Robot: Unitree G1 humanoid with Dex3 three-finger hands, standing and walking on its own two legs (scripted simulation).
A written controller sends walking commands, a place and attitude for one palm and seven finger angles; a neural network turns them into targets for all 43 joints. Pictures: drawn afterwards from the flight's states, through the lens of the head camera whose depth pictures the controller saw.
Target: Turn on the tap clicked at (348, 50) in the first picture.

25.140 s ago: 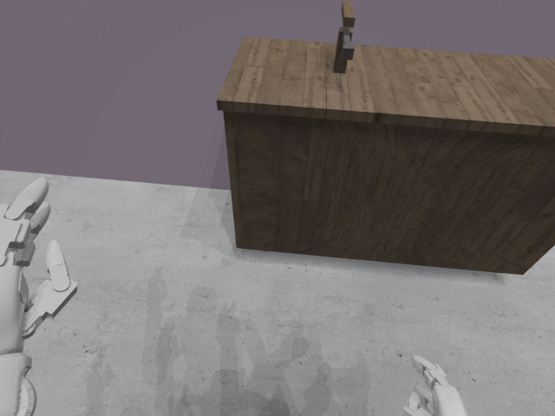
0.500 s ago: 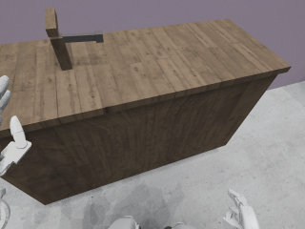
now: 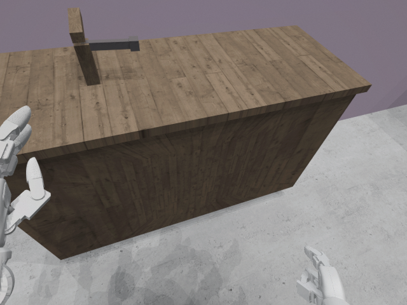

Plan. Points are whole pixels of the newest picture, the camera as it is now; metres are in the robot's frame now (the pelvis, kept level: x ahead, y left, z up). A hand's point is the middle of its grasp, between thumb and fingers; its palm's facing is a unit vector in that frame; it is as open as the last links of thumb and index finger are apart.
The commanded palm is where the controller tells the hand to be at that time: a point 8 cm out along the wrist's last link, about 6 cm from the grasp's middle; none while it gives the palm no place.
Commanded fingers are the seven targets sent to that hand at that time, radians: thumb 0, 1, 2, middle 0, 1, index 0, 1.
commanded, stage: step back with the hand held close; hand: left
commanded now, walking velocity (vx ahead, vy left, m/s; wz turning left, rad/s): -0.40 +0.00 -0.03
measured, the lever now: (134, 43) +0.71 +0.23 +0.13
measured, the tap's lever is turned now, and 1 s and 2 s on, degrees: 83 83 83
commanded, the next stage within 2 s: stop stepping back and stand still in 0.08 s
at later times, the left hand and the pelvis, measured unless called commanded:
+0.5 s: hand out of the picture +0.07 +0.22 +0.17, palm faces +0.44 -0.84 -0.34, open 7.4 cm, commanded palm +0.02 +0.26 +0.18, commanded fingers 0.00 0.90 0.90 -0.20 -0.30 -0.20 -0.30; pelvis -0.13 -0.03 +0.01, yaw +1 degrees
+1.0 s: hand out of the picture +0.05 +0.25 +0.17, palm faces +0.47 -0.82 -0.32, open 7.4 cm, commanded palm -0.01 +0.28 +0.18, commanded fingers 0.00 0.90 0.90 -0.20 -0.30 -0.20 -0.30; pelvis -0.16 -0.01 +0.00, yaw +2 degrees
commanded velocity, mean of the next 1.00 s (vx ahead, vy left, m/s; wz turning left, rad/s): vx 0.07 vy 0.02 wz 0.00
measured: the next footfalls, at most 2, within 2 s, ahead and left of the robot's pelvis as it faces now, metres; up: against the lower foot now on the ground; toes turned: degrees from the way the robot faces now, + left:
right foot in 0.30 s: -0.11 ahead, -0.13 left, +0.00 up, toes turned -1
left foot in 0.56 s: -0.12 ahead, +0.11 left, +0.00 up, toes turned +5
